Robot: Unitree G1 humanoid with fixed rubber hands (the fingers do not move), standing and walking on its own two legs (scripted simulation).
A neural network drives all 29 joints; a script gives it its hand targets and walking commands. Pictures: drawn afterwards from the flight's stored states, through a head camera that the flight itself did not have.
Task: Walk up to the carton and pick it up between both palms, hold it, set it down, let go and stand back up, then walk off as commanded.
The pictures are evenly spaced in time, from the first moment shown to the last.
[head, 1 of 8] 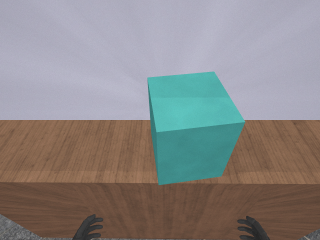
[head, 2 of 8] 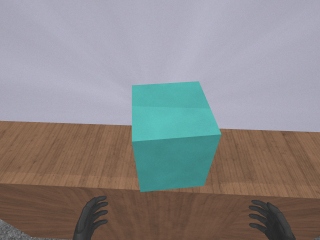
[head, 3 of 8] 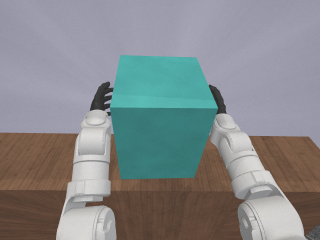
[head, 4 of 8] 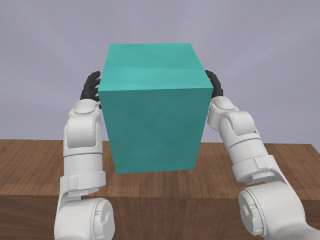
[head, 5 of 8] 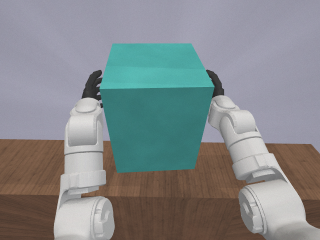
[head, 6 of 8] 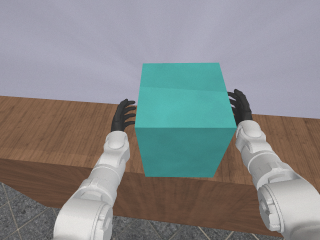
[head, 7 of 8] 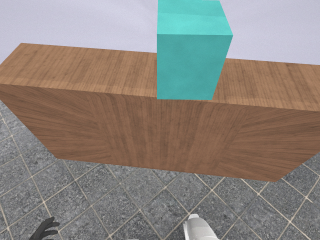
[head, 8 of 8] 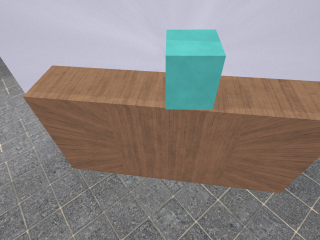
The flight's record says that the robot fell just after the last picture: no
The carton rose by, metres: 0.21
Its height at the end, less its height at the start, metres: +0.00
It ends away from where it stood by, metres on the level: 0.01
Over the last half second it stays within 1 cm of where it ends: yes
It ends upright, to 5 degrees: yes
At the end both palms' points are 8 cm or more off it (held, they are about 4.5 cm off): yes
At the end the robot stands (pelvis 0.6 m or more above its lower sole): yes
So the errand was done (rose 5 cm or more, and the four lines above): yes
